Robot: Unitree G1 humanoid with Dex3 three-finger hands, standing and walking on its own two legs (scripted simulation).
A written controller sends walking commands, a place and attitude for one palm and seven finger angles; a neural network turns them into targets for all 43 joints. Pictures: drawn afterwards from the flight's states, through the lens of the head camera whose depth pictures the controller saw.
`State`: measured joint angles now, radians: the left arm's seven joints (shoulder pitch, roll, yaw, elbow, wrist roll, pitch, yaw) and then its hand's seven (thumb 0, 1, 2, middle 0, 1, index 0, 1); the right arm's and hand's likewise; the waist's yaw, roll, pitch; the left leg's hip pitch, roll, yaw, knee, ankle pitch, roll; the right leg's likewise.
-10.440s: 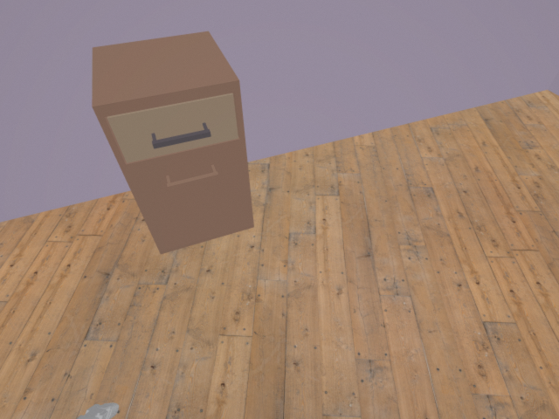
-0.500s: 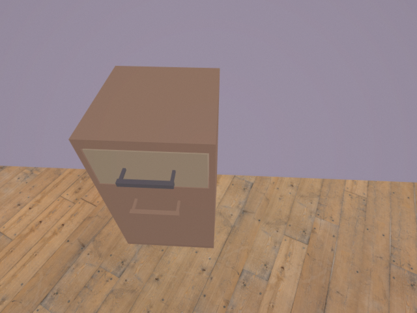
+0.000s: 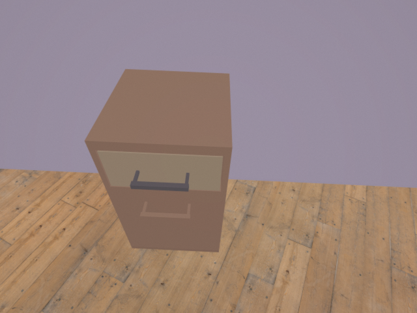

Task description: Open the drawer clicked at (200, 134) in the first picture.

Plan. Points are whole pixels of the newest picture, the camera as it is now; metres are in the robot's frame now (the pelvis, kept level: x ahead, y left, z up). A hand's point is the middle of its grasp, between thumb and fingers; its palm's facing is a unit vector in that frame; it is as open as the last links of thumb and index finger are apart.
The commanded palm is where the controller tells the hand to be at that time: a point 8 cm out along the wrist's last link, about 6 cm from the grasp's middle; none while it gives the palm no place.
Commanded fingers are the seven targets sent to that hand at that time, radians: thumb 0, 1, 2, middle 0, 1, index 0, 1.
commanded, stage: come to a stop and stand still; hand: left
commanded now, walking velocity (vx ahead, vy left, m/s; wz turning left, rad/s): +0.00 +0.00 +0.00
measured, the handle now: (161, 180) +0.54 +0.18 -0.17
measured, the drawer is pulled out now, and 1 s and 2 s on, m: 0.00 0.00 0.00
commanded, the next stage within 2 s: look again from close up in 0.32 s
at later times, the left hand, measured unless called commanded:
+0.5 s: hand out of the picture -0.01 +0.15 -0.17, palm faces +0.04 -0.99 -0.15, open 7.4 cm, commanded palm none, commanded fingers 0.00 0.90 0.90 -0.20 -0.30 -0.20 -0.30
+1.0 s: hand out of the picture -0.02 +0.13 -0.17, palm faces +0.05 -0.99 -0.14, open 7.4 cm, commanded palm +0.10 +0.18 -0.07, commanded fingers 0.00 0.88 0.89 -0.20 -0.31 -0.20 -0.31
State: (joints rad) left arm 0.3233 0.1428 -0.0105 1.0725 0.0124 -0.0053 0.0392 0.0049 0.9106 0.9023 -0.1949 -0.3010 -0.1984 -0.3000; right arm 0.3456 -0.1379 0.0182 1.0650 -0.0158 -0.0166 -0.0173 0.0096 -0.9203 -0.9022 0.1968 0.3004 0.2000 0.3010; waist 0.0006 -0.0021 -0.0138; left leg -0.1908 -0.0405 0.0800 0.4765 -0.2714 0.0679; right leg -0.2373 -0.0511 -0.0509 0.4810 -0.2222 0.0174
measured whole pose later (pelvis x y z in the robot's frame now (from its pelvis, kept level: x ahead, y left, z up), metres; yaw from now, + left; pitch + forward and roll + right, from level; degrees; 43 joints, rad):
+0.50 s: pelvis +0.01 +0.00 +0.00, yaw +0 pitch -2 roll +0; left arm 0.35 0.10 -0.02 1.11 0.01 -0.01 0.04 0.00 0.90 0.90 -0.19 -0.30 -0.20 -0.30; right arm 0.32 -0.13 0.02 1.12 -0.01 -0.03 -0.03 0.00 -0.91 -0.90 0.20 0.30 0.20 0.30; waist 0.01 0.00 0.01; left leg -0.14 -0.05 0.08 0.42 -0.26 0.07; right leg -0.19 -0.05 -0.05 0.44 -0.22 0.03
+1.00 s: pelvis +0.01 -0.02 +0.01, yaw +0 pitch -2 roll +0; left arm 0.36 0.10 -0.02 1.11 0.01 -0.02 0.04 0.00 0.90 0.90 -0.19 -0.30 -0.20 -0.30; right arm 0.34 -0.11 0.02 1.14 -0.01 -0.02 -0.02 0.00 -0.91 -0.90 0.20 0.30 0.20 0.30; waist 0.00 0.00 0.01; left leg -0.13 -0.02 0.07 0.41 -0.25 0.04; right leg -0.18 -0.03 -0.06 0.42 -0.21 0.00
